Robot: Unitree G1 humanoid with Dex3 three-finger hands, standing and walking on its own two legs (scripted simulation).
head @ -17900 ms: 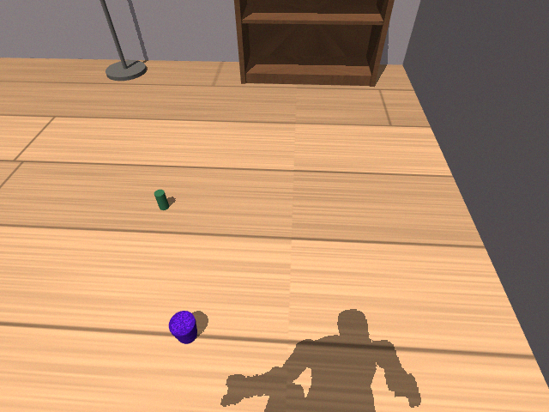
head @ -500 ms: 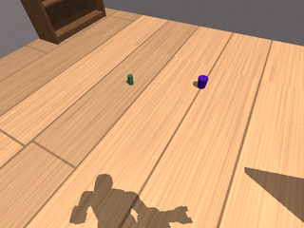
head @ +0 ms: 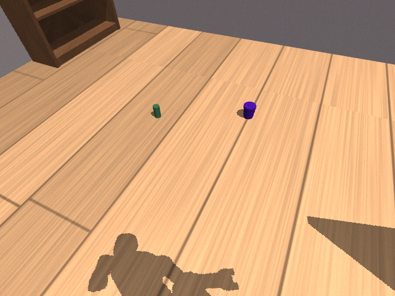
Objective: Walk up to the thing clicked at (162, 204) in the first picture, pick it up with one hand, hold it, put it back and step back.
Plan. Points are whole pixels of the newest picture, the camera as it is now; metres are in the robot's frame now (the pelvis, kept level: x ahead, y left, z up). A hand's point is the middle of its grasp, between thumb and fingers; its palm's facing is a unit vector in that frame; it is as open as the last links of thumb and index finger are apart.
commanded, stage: walk up
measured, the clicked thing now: (156, 111) +1.52 +0.34 -0.72
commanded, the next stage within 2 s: stand in 0.12 s
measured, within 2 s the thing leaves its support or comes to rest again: neither
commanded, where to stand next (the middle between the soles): +0.06 +0.01 m, yaw +2 degrees
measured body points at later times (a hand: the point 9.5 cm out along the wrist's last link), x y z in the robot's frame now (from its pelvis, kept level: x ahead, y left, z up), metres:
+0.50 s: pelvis +0.01 +0.00 +0.01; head +0.03 +0.00 +0.46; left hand +0.09 +0.30 -0.12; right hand +0.10 -0.30 -0.12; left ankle +0.00 +0.13 -0.74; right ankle +0.03 -0.13 -0.74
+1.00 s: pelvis +0.02 +0.00 +0.01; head +0.03 -0.01 +0.46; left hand +0.09 +0.30 -0.12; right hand +0.12 -0.30 -0.12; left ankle +0.00 +0.13 -0.74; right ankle +0.03 -0.13 -0.74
